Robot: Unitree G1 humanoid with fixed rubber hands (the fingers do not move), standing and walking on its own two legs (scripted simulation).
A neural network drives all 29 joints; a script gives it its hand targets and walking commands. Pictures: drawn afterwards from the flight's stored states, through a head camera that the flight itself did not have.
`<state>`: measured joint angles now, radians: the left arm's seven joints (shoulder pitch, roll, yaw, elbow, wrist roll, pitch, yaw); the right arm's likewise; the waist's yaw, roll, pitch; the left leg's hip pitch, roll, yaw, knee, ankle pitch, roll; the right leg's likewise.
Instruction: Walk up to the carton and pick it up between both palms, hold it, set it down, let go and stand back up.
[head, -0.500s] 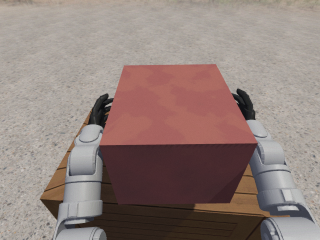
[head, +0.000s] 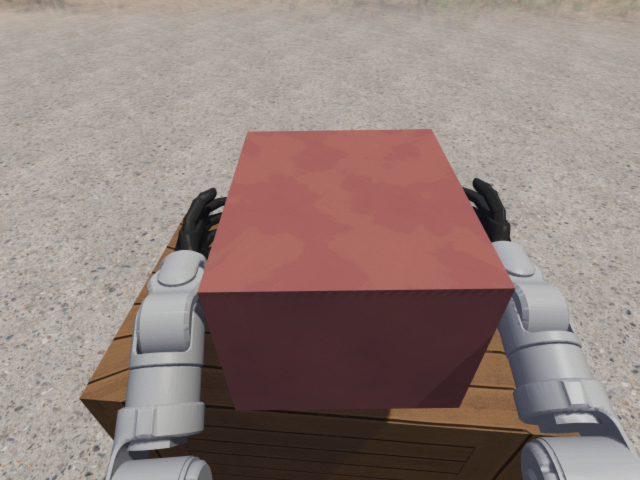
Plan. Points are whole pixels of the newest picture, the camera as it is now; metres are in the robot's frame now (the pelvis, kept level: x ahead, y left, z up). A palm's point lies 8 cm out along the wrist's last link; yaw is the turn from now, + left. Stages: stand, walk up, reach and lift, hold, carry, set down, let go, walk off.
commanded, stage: hold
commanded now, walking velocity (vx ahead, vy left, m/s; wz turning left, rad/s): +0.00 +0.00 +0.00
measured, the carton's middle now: (342, 256) +0.37 +0.00 +0.13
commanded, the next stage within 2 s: set down in 1.68 s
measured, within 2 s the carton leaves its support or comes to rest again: neither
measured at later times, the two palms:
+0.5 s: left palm (195, 253) +0.35 +0.18 +0.17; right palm (489, 243) +0.36 -0.18 +0.17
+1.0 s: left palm (195, 253) +0.34 +0.18 +0.17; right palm (489, 244) +0.36 -0.18 +0.17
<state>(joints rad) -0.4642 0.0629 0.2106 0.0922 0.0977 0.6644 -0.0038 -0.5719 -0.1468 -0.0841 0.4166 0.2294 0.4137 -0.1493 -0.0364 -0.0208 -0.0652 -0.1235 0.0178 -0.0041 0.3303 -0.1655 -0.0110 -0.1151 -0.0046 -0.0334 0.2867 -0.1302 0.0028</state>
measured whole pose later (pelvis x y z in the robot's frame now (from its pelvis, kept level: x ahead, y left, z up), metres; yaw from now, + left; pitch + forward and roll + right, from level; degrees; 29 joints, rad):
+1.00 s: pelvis +0.00 +0.00 +0.00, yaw +0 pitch -2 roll +0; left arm -0.47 0.06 0.21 0.09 0.10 0.66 0.00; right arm -0.57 -0.14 -0.09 0.41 0.23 0.41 -0.15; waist -0.03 -0.02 -0.06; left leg -0.12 0.02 0.00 0.33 -0.16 -0.01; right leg -0.12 0.00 -0.03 0.29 -0.13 0.00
